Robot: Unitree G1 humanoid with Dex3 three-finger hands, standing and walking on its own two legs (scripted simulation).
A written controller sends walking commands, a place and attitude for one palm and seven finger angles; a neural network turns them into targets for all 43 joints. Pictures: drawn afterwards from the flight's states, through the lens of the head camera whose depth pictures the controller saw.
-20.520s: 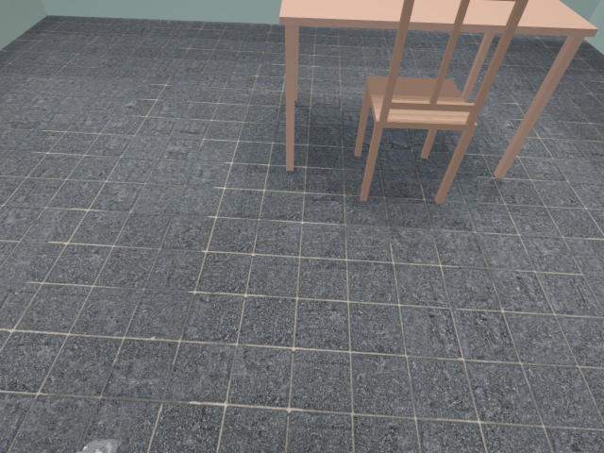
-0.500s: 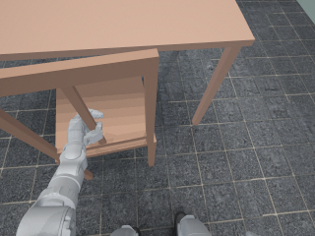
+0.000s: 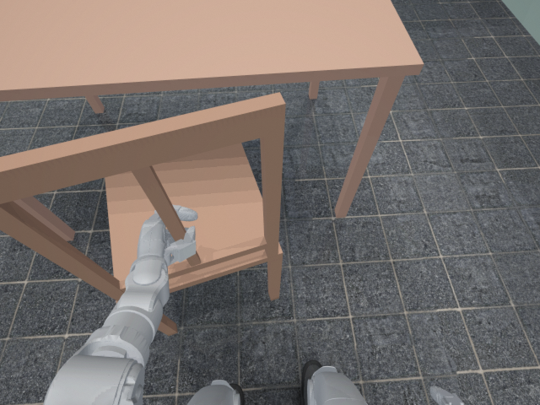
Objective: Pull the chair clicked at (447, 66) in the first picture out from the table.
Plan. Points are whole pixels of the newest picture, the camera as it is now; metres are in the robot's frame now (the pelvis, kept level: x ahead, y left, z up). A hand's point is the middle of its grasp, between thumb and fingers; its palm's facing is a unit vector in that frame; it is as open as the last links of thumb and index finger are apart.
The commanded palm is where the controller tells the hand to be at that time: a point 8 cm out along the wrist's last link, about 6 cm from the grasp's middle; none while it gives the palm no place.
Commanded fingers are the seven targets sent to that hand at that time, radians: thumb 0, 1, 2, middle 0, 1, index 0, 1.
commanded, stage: step backward, pulling the chair out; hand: left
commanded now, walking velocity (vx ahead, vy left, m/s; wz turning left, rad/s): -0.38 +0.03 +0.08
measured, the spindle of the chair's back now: (174, 225) +0.40 +0.16 -0.05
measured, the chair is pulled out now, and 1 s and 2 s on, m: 0.15 0.17 0.22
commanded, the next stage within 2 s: none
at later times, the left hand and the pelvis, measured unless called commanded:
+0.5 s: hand (188, 254) +0.35 +0.13 -0.06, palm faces +0.05 -0.98 -0.19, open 5.2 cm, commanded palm +0.36 +0.18 -0.05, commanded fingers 0.00 0.90 0.90 -0.50 -1.45 -0.50 -1.45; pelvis +0.00 +0.00 +0.00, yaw +0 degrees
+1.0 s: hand (188, 253) +0.35 +0.13 -0.06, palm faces +0.06 -0.98 -0.20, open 5.2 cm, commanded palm +0.36 +0.18 -0.05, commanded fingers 0.00 0.90 0.90 -0.50 -1.45 -0.50 -1.45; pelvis +0.00 -0.01 +0.00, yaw +0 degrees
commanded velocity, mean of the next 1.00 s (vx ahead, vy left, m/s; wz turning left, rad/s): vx -0.38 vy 0.01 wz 0.09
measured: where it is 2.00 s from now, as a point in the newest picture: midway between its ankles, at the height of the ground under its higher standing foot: outside the picture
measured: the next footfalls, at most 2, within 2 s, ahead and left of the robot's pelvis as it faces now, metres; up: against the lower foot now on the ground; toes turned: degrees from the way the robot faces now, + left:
right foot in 1.80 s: +0.00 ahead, -0.13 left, +0.00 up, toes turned -1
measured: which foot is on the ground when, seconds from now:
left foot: down 0.00-1.00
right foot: down 0.00-1.00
